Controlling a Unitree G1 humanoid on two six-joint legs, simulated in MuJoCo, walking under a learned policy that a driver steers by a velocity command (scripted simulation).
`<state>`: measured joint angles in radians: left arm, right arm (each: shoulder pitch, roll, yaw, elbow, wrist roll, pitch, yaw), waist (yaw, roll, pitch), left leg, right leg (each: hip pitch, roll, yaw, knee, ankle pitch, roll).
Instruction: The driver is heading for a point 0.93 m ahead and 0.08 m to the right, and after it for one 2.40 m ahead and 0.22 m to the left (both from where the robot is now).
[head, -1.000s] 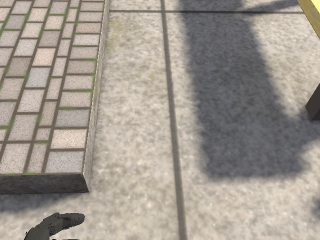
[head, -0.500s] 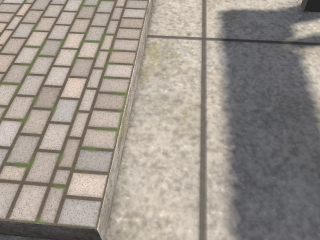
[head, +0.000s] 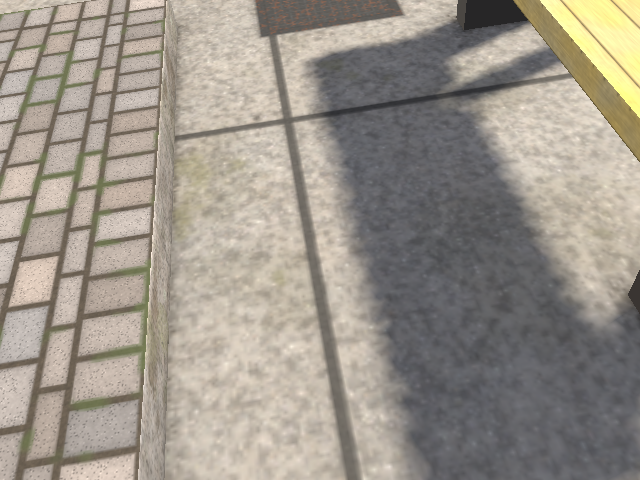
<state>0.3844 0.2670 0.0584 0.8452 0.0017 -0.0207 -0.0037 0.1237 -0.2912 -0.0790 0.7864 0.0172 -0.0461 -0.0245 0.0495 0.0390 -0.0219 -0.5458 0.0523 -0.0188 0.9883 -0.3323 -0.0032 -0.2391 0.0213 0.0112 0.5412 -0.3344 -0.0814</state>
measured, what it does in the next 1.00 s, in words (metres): walks ahead, turning right: left foot, then right foot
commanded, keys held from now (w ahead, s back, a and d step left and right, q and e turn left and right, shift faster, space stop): w+e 0.36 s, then w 0.50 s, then w+q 0.14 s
